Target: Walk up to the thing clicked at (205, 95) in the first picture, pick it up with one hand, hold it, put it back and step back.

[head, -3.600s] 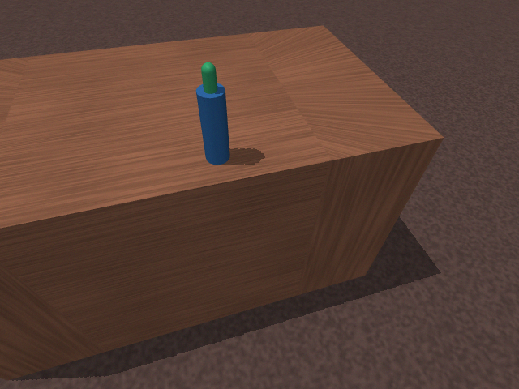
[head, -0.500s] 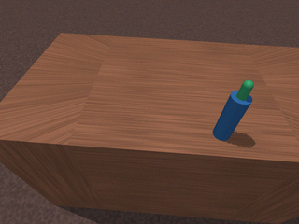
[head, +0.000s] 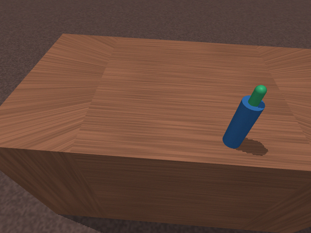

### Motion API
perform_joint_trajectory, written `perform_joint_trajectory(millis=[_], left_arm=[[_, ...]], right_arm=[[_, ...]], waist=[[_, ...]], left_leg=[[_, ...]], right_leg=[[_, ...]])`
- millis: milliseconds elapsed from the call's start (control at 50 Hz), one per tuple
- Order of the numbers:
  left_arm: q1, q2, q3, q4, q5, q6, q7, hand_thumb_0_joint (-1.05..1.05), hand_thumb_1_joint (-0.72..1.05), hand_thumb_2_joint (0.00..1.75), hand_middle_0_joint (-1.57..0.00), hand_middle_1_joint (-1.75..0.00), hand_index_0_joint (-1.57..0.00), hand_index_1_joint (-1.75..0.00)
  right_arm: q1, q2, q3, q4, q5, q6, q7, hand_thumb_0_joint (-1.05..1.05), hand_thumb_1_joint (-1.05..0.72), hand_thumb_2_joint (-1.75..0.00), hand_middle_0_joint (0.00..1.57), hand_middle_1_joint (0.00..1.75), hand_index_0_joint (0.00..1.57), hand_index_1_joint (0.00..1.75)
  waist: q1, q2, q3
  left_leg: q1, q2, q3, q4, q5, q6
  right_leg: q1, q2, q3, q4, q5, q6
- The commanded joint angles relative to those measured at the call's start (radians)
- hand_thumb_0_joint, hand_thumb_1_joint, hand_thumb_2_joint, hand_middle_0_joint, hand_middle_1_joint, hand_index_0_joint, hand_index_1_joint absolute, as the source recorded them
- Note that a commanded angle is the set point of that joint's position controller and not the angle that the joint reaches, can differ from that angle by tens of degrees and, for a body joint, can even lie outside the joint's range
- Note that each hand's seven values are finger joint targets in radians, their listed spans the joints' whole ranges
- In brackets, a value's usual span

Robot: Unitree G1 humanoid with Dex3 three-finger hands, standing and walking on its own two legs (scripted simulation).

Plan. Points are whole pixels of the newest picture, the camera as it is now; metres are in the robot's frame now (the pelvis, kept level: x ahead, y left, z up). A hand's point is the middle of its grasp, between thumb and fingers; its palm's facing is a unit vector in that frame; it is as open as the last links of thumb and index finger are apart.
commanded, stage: stand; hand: right
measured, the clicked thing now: (244, 118) +0.41 -0.23 +0.08
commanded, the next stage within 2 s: none
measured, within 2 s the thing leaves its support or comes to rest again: neither
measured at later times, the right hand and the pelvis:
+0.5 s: hand out of the picture +0.07 -0.25 -0.16, palm faces -0.02 +0.94 -0.33, open 7.4 cm; pelvis +0.00 +0.00 +0.00, yaw -1 degrees
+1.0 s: hand out of the picture +0.07 -0.26 -0.16, palm faces -0.01 +0.94 -0.34, open 7.4 cm; pelvis +0.00 +0.00 +0.00, yaw -1 degrees
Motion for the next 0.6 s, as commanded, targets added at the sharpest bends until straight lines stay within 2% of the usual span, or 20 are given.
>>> perform_joint_trajectory(millis=[0, 320, 360, 380, 440, 520, 580], left_arm=[[-0.034, 0.213, 0.020, -0.064, -0.004, -0.039, 0.020, 0.00, 0.90, 0.90, -0.20, -0.30, -0.20, -0.30], [-0.025, 0.229, 0.002, -0.072, -0.004, -0.046, 0.025, 0.00, 0.90, 0.90, -0.20, -0.30, -0.20, -0.30], [-0.021, 0.232, 0.001, -0.066, -0.004, -0.044, 0.025, 0.00, 0.90, 0.90, -0.20, -0.30, -0.20, -0.30], [-0.018, 0.235, 0.001, -0.068, -0.006, -0.045, 0.024, 0.00, 0.90, 0.90, -0.20, -0.30, -0.20, -0.30], [-0.016, 0.229, -0.002, -0.071, -0.003, -0.046, 0.024, 0.00, 0.90, 0.90, -0.20, -0.30, -0.20, -0.30], [-0.011, 0.232, -0.003, -0.070, -0.005, -0.045, 0.024, 0.00, 0.90, 0.90, -0.20, -0.30, -0.20, -0.30], [-0.009, 0.239, -0.001, -0.076, -0.004, -0.046, 0.024, 0.00, 0.90, 0.90, -0.20, -0.30, -0.20, -0.30]], right_arm=[[-0.040, -0.218, -0.038, -0.059, -0.001, -0.015, -0.016, 0.00, -0.90, -0.90, 0.20, 0.30, 0.20, 0.30], [-0.042, -0.223, -0.037, -0.060, 0.000, -0.008, -0.007, 0.00, -0.90, -0.90, 0.20, 0.30, 0.20, 0.30], [-0.040, -0.215, -0.033, -0.057, 0.000, -0.007, -0.006, 0.00, -0.90, -0.90, 0.20, 0.30, 0.20, 0.30], [-0.033, -0.219, -0.034, -0.056, 0.000, -0.008, -0.005, 0.00, -0.90, -0.90, 0.20, 0.30, 0.20, 0.30], [-0.039, -0.228, -0.037, -0.055, 0.000, -0.008, -0.006, 0.00, -0.90, -0.90, 0.20, 0.30, 0.20, 0.30], [-0.032, -0.222, -0.034, -0.052, 0.001, -0.007, -0.004, 0.00, -0.90, -0.90, 0.20, 0.30, 0.20, 0.30], [-0.025, -0.222, -0.034, -0.054, -0.002, -0.008, -0.004, 0.00, -0.90, -0.90, 0.20, 0.30, 0.20, 0.30]], waist=[[-0.002, 0.023, -0.084], [-0.005, 0.004, -0.087], [-0.003, -0.006, -0.052], [-0.004, 0.000, -0.066], [-0.002, 0.011, -0.069], [-0.004, 0.007, -0.054], [-0.005, 0.007, -0.076]], left_leg=[[-0.003, 0.099, -0.062, -0.043, 0.178, 0.042], [0.021, 0.099, -0.056, -0.057, 0.155, 0.043], [-0.002, 0.096, -0.063, -0.076, 0.113, 0.039], [0.012, 0.097, -0.057, -0.071, 0.107, 0.040], [0.009, 0.098, -0.060, -0.065, 0.123, 0.043], [0.007, 0.094, -0.058, -0.069, 0.094, 0.040], [0.019, 0.097, -0.053, -0.063, 0.118, 0.040]], right_leg=[[0.048, -0.119, 0.097, -0.057, 0.132, -0.027], [0.037, -0.118, 0.095, -0.059, 0.124, -0.025], [0.017, -0.110, 0.090, -0.067, 0.064, -0.024], [0.017, -0.115, 0.099, -0.069, 0.058, -0.028], [0.020, -0.114, 0.096, -0.067, 0.086, -0.027], [0.000, -0.111, 0.100, -0.073, 0.057, -0.025], [0.011, -0.115, 0.102, -0.061, 0.089, -0.030]])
